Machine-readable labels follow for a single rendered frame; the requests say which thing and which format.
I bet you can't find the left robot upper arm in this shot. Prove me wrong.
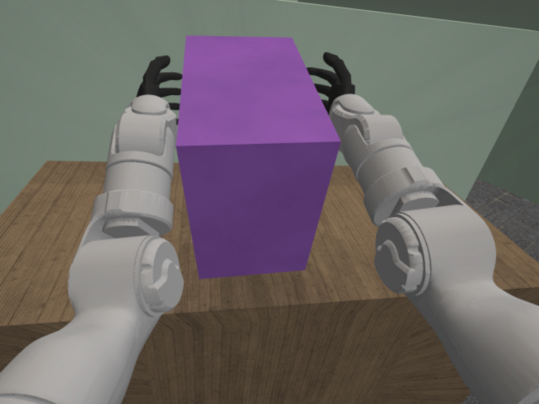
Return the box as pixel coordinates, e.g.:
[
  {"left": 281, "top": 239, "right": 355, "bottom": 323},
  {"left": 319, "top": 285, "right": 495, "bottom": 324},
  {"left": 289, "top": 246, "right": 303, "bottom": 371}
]
[{"left": 0, "top": 235, "right": 184, "bottom": 404}]

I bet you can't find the right robot forearm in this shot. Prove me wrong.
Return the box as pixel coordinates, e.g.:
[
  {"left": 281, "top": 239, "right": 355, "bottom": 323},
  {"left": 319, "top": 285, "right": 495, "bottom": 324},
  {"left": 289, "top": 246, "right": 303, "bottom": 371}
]
[{"left": 328, "top": 94, "right": 496, "bottom": 262}]

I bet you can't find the pedestal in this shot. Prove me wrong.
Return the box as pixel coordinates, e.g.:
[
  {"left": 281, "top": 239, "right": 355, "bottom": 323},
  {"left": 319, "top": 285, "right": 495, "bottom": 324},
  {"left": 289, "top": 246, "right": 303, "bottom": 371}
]
[{"left": 0, "top": 161, "right": 539, "bottom": 404}]

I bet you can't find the left robot forearm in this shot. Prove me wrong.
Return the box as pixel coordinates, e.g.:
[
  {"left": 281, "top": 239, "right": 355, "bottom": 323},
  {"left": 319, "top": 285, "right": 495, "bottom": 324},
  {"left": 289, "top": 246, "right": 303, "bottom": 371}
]
[{"left": 67, "top": 95, "right": 177, "bottom": 304}]

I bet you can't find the right robot upper arm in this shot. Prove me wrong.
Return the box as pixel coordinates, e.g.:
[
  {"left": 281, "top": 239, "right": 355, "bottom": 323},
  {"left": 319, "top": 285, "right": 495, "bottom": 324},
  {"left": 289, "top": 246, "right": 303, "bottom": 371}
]
[{"left": 374, "top": 205, "right": 539, "bottom": 404}]

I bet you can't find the right robot hand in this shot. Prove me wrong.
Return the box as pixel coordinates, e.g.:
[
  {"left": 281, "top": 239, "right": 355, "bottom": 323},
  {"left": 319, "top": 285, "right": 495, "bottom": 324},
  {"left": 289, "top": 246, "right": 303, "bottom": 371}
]
[{"left": 307, "top": 52, "right": 355, "bottom": 114}]

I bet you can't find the left robot hand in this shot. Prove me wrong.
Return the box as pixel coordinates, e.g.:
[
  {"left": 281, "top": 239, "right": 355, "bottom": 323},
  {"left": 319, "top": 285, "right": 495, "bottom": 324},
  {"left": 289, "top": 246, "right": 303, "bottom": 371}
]
[{"left": 136, "top": 56, "right": 183, "bottom": 125}]

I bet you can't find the carton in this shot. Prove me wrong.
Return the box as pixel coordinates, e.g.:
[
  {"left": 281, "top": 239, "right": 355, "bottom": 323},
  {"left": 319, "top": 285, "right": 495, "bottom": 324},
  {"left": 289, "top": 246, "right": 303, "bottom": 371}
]
[{"left": 176, "top": 35, "right": 341, "bottom": 279}]

